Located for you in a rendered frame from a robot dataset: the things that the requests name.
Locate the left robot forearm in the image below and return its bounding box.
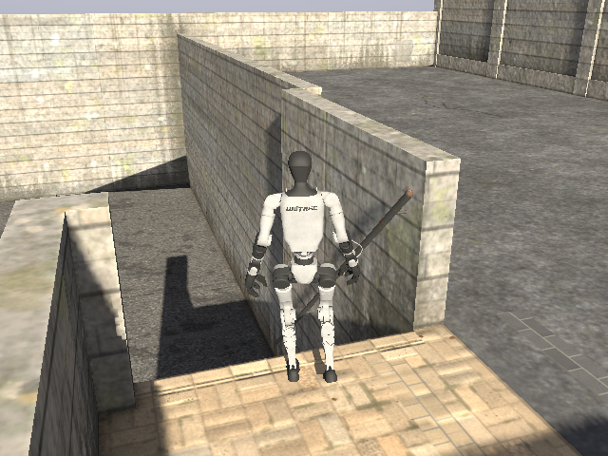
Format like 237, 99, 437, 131
247, 232, 267, 276

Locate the robot right foot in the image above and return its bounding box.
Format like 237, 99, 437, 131
323, 367, 337, 383

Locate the robot right hand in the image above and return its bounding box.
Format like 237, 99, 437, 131
338, 263, 361, 285

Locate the right robot forearm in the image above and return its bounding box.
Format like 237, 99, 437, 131
339, 229, 358, 267

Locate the robot right upper arm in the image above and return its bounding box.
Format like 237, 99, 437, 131
321, 191, 349, 243

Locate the robot left hand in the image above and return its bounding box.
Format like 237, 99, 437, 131
244, 272, 267, 297

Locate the humanoid robot head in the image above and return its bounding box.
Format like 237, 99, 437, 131
285, 151, 317, 197

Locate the robot left upper arm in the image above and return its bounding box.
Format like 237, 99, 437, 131
256, 193, 282, 247

